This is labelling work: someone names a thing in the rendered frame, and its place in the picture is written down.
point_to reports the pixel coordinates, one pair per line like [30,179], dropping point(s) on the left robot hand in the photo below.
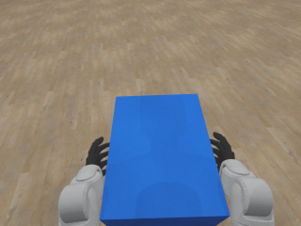
[94,156]

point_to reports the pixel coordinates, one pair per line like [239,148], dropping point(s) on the carton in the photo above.
[161,169]

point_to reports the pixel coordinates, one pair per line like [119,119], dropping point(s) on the left robot forearm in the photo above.
[78,203]

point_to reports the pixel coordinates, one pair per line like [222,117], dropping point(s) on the right robot forearm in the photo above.
[251,199]

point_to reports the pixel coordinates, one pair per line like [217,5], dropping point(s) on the right robot hand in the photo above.
[224,152]

